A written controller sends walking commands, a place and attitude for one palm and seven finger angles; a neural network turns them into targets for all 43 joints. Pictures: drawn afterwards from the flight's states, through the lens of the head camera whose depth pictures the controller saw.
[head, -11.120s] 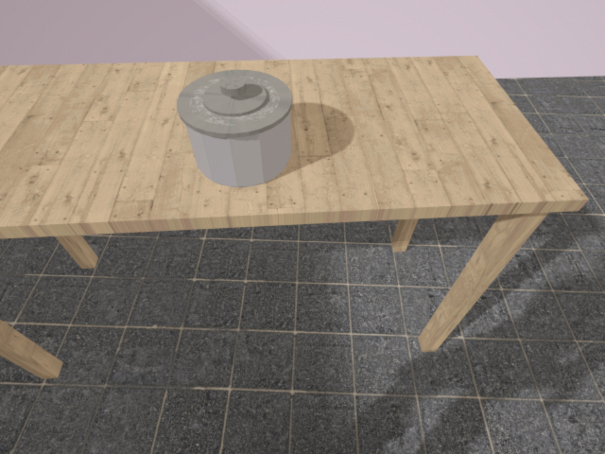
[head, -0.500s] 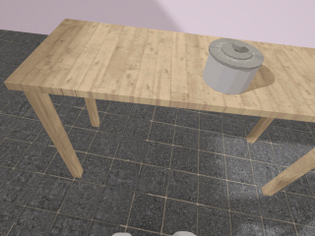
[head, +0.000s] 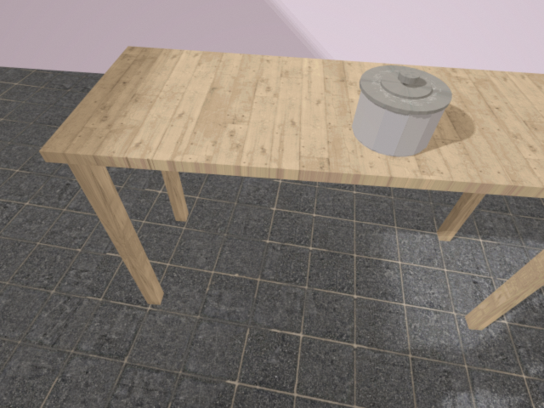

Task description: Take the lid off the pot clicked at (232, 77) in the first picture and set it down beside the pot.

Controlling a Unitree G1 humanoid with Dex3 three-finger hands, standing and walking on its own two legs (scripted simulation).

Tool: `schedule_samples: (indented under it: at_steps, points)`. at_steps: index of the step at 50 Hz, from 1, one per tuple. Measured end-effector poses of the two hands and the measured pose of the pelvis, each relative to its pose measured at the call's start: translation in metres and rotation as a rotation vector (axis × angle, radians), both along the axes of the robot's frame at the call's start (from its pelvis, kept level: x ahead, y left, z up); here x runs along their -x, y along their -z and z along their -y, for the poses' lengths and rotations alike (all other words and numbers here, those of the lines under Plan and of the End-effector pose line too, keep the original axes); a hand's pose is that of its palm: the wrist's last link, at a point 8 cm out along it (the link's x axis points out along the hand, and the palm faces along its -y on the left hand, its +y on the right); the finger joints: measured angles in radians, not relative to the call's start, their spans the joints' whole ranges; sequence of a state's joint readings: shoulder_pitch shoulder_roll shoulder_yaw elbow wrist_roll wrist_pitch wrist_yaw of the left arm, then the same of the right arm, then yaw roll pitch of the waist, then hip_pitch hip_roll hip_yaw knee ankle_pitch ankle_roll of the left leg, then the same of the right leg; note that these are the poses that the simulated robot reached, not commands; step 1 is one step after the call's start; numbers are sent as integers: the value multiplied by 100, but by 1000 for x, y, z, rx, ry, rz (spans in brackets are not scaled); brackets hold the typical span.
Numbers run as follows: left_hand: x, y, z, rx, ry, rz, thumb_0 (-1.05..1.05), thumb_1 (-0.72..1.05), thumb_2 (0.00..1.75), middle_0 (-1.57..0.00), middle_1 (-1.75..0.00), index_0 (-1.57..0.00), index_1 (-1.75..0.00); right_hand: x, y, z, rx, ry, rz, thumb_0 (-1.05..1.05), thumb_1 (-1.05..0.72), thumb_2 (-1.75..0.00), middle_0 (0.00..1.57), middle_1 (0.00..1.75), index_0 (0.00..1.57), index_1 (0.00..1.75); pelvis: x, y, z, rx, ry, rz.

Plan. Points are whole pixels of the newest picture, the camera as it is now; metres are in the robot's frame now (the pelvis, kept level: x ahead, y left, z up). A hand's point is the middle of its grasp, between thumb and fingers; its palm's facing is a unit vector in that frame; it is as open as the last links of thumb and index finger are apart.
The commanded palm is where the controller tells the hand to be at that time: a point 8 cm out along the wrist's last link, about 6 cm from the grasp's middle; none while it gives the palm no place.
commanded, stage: look again from close up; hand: left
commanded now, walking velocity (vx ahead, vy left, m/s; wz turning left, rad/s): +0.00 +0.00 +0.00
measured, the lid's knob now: (408, 76) +0.71 -0.23 +0.16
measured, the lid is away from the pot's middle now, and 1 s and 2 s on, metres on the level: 0.00 0.00 0.00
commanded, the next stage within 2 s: shuffle to correct the standing spot in 0.28 s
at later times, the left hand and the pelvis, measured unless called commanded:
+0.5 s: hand out of the picture +0.00 +0.15 -0.17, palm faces +0.06 -0.99 -0.15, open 7.4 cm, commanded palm none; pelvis +0.02 -0.01 +0.00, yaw +0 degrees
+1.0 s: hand out of the picture +0.07 +0.07 -0.18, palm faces +0.11 -0.98 -0.14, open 7.4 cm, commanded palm none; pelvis +0.14 -0.08 -0.01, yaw +1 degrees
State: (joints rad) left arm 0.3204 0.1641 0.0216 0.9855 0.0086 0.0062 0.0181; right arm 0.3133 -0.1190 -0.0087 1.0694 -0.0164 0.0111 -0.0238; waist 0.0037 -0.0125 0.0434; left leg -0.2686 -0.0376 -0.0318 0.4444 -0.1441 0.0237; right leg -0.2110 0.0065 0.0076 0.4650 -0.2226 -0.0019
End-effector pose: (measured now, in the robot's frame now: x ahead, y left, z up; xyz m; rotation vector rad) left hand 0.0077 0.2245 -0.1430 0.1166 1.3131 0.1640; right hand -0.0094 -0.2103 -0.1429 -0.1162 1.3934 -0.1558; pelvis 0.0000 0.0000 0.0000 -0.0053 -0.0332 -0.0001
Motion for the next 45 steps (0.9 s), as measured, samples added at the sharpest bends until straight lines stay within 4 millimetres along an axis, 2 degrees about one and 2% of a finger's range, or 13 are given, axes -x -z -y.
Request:
schedule_samples:
  at_steps: [7,13,26,33,36,39,42,45]
  points:
    - [30,0,5,0,-24,-78,1,91,90,-20,-30,-20,-30,-2,3,3,-5,-1,0,1,-93,-90,20,29,20,30,0,1,1,0,0,-5]
    - [37,3,13,18,-33,-107,1,91,90,-20,-30,-20,-30,-4,3,4,-1,-4,-1,1,-92,-90,20,29,20,30,-3,1,3,1,0,-11]
    - [7,3,25,33,-15,-92,1,91,90,-20,-30,-20,-30,-13,4,3,-15,18,-25,1,-92,-90,20,29,20,30,-23,1,9,-13,4,-32]
    - [-17,2,37,1,0,-103,1,91,90,-20,-30,-20,-30,-27,9,25,-24,55,-29,1,-92,-90,21,30,20,30,-45,4,35,-33,14,-54]
    - [-28,-1,47,-13,-17,-95,1,91,90,-20,-30,-20,-30,-38,13,42,-23,47,-40,1,-91,-90,21,30,20,30,-58,6,48,-21,4,-61]
    - [-35,-1,59,-17,-55,-85,1,91,90,-20,-30,-20,-30,-59,12,60,-9,17,-55,1,-91,-90,20,29,20,30,-72,6,60,-19,-16,-65]
    - [-39,-1,73,-8,-82,-108,1,91,90,-20,-30,-20,-30,-93,8,77,14,-6,-32,1,-91,-90,20,29,20,30,-88,4,67,-23,-25,-67]
    - [-43,0,87,13,-90,-146,1,91,90,-20,-30,-20,-30,-138,5,90,34,-28,23,1,-91,-90,20,29,20,30,-106,4,73,-24,-27,-71]
